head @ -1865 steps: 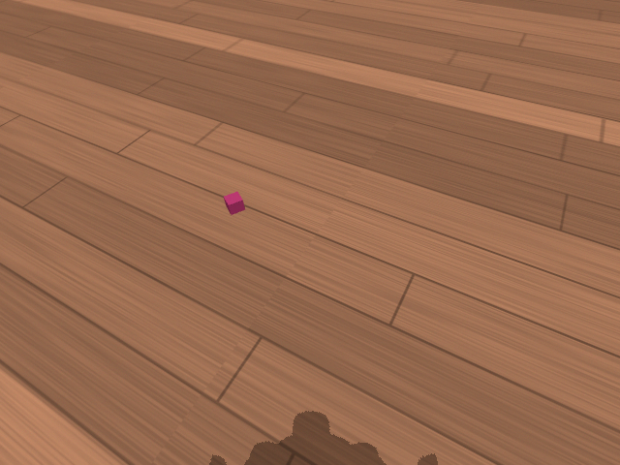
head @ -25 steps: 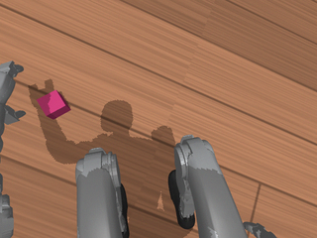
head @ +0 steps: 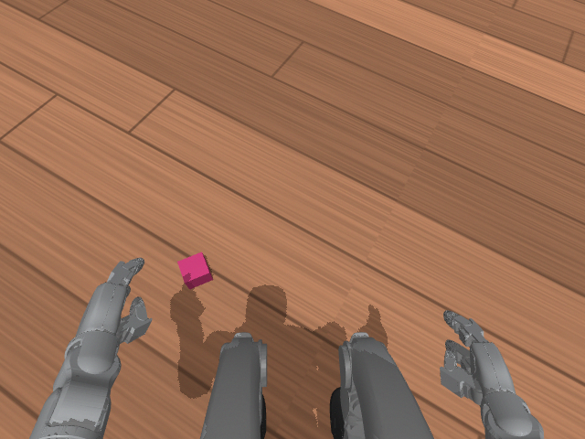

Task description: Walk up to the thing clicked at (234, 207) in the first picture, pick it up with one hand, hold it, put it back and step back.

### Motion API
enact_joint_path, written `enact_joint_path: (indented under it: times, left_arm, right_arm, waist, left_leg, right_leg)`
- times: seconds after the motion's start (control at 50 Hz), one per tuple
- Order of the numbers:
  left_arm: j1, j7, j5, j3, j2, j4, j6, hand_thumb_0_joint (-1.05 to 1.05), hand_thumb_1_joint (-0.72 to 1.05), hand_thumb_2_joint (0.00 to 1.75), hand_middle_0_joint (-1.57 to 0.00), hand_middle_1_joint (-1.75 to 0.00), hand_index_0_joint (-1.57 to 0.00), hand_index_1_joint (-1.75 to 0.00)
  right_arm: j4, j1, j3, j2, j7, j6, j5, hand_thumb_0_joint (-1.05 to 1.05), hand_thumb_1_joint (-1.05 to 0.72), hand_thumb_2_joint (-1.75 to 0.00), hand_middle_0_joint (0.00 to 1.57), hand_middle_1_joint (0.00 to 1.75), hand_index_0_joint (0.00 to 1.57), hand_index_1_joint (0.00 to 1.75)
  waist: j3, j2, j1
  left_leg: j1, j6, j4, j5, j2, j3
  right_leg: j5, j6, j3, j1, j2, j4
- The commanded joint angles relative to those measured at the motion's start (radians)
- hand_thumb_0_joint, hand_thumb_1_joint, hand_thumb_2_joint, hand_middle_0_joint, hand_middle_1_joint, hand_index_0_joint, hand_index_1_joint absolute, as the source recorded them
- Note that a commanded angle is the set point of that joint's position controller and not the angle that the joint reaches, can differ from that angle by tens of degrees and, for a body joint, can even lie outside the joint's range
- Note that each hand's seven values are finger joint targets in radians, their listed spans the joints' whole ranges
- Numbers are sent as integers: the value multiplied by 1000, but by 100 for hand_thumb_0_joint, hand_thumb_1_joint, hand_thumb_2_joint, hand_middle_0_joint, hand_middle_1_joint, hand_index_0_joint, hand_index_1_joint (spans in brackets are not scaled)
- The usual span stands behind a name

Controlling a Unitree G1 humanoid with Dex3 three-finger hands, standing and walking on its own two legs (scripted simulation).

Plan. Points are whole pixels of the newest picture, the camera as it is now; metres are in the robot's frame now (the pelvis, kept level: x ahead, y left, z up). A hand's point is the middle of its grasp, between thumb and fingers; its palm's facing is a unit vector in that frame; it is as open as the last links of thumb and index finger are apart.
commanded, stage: home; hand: left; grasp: from above
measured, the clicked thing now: (195, 270) +0.51 +0.28 -0.53
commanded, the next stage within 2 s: none
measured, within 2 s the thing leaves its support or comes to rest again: neither
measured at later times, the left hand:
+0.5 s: hand (125, 341) +0.23 +0.19 +0.10, palm faces +0.09 -0.97 -0.20, open 7.4 cm
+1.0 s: hand (120, 350) +0.22 +0.19 +0.10, palm faces +0.10 -0.98 -0.20, open 7.4 cm
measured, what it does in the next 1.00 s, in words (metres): rises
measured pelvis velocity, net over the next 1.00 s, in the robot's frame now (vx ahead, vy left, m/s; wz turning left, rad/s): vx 0.07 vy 0.00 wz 0.06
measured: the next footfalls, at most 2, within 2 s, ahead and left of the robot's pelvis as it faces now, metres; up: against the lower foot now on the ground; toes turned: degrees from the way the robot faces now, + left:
none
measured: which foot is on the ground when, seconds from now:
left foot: down 0.00-1.00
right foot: down 0.00-1.00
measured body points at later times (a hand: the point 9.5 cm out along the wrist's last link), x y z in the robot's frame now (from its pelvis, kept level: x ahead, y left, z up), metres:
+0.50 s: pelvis +0.07 +0.00 +0.15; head +0.09 +0.01 +0.59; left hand +0.23 +0.24 +0.11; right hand +0.21 -0.25 +0.08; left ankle +0.07 +0.11 -0.53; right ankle +0.07 -0.12 -0.53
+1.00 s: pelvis +0.07 +0.00 +0.15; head +0.09 +0.01 +0.60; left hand +0.22 +0.24 +0.12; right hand +0.25 -0.23 +0.09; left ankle +0.07 +0.11 -0.53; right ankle +0.07 -0.12 -0.53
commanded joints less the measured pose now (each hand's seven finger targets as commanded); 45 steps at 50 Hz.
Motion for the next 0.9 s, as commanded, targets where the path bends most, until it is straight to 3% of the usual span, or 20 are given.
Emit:
enact_joint_path:
  times: [0.0,0.1,0.18,0.26,0.38,0.5,0.6,0.68,0.76,0.88]
  left_arm:
    - [-1,33,-105,80,133,-251,23,0,90,90,-20,-30,-20,-30]
    - [103,42,-188,69,63,-342,86,0,90,90,-20,-30,-20,-30]
    - [205,48,-248,65,1,-392,134,0,90,90,-20,-30,-20,-30]
    - [331,46,-287,67,-42,-443,172,0,90,90,-20,-30,-20,-30]
    - [479,33,-292,36,-86,-553,206,0,90,90,-20,-30,-20,-30]
    - [534,12,-282,15,-100,-597,220,0,90,90,-20,-30,-20,-30]
    - [480,-6,-275,13,-94,-576,217,0,90,90,-20,-30,-20,-30]
    - [476,-13,-275,27,-84,-594,207,0,90,90,-20,-30,-20,-30]
    - [485,-11,-268,18,-82,-620,200,0,90,90,-20,-30,-20,-30]
    - [490,-5,-267,10,-88,-597,195,0,90,90,-20,-30,-20,-30]
  right_arm:
    - [-107,64,-65,-159,-36,-59,8,0,-90,-90,20,30,20,30]
    - [-118,94,-45,-139,-74,-87,12,0,-90,-90,20,30,20,30]
    - [-124,133,-30,-118,-110,-108,10,0,-90,-90,20,30,20,30]
    - [-145,161,-23,-109,-141,-128,2,0,-90,-90,20,30,20,30]
    - [-167,184,-27,-99,-165,-157,-11,0,-90,-90,20,30,20,30]
    - [-187,176,-34,-103,-169,-179,-21,0,-90,-90,20,30,20,30]
    - [-188,160,-37,-114,-171,-200,-29,0,-90,-90,20,30,20,30]
    - [-188,153,-37,-114,-167,-212,-34,0,-90,-90,20,30,20,30]
    - [-184,155,-39,-116,-164,-215,-35,0,-90,-90,20,30,20,30]
    - [-175,147,-32,-112,-163,-211,-37,0,-90,-90,20,30,20,30]
  waist:
    - [-367,101,-21]
    - [-294,97,-23]
    - [-253,78,-30]
    - [-176,65,-12]
    - [-115,82,1]
    - [-49,20,5]
    - [20,-5,-10]
    - [-7,3,3]
    - [-65,37,9]
    - [-35,41,10]
  left_leg:
    - [468,20,-385,67,-2,-19]
    - [603,14,-516,114,1,-29]
    - [694,12,-584,233,-4,-8]
    - [775,10,-678,266,-10,-1]
    - [887,2,-766,385,-5,4]
    - [916,10,-811,379,-5,6]
    - [910,14,-823,302,-8,13]
    - [917,14,-810,315,-14,18]
    - [960,7,-803,390,-15,20]
    - [946,8,-810,360,-13,16]
  right_leg:
    - [113,-24,33,356,11,-344]
    - [151,-21,40,495,11,-475]
    - [247,-20,40,631,12,-580]
    - [277,-16,34,734,8,-683]
    - [369,-18,12,813,16,-748]
    - [357,-13,0,853,17,-798]
    - [289,-6,4,825,10,-820]
    - [308,-2,12,850,1,-820]
    - [374,-7,15,878,2,-800]
    - [348,-6,11,869,3,-805]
